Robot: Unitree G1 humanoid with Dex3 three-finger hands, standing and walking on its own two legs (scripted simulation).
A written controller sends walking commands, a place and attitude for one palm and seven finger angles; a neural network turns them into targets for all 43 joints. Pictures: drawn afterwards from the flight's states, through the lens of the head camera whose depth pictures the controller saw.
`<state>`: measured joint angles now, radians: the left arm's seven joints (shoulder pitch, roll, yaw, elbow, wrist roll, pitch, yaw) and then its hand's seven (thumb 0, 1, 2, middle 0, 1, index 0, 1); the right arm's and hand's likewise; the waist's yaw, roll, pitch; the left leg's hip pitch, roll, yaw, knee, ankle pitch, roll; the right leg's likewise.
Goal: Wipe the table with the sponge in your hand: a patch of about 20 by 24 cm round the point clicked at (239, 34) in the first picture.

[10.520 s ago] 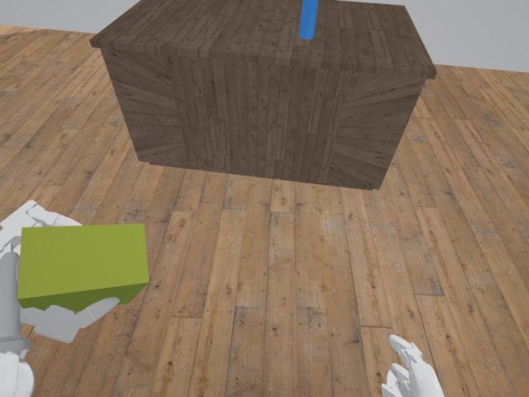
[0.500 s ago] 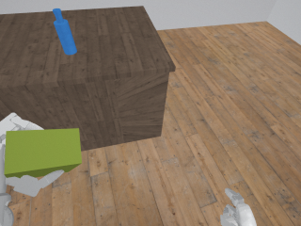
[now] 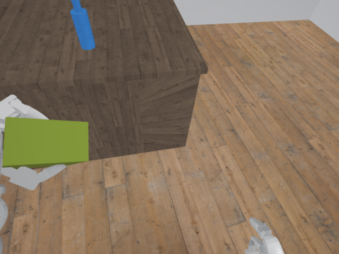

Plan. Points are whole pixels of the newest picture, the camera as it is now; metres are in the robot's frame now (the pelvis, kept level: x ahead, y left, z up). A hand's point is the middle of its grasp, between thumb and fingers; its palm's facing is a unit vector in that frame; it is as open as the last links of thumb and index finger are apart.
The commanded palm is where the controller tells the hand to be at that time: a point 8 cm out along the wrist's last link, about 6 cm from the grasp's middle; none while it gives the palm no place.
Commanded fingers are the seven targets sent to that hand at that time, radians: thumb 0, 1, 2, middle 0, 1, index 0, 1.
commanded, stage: look again from close up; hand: left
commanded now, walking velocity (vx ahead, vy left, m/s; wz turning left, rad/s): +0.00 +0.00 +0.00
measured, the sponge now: (55, 146) +0.25 +0.24 +0.16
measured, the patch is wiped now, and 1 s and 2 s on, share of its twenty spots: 0.00 0.00 0.00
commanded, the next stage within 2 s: shuffle to correct the standing spot in 0.18 s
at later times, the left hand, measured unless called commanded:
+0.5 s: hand (39, 139) +0.25 +0.26 +0.17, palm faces +0.41 -0.86 -0.31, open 10.3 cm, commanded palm +0.20 +0.30 +0.18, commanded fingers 0.00 0.10 1.30 -1.20 -1.60 -1.20 -1.60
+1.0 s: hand (47, 102) +0.34 +0.29 +0.17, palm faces +0.29 -0.88 -0.38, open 10.3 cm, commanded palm +0.29 +0.34 +0.18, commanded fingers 0.00 0.10 1.30 -1.20 -1.60 -1.20 -1.60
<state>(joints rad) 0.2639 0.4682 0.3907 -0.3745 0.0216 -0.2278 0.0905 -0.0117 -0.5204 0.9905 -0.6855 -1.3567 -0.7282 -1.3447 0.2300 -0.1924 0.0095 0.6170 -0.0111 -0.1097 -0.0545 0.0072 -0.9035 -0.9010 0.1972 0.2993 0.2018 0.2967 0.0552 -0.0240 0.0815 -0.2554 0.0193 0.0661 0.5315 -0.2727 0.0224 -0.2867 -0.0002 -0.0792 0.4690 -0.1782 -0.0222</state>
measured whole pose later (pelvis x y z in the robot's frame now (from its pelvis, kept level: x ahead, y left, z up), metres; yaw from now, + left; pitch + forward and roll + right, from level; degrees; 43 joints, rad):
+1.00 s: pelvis +0.09 +0.09 -0.04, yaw -8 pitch -2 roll -2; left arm 0.39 0.39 0.42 -0.60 -0.03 -0.27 0.11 -0.01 -0.52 1.00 -0.69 -1.36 -0.73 -1.35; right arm 0.19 -0.24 -0.02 0.56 0.01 -0.08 0.03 0.01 -0.90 -0.90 0.20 0.30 0.20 0.30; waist 0.03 -0.03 0.13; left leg -0.43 0.06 -0.06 0.81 -0.32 -0.03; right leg -0.31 -0.07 0.03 0.85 -0.48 0.04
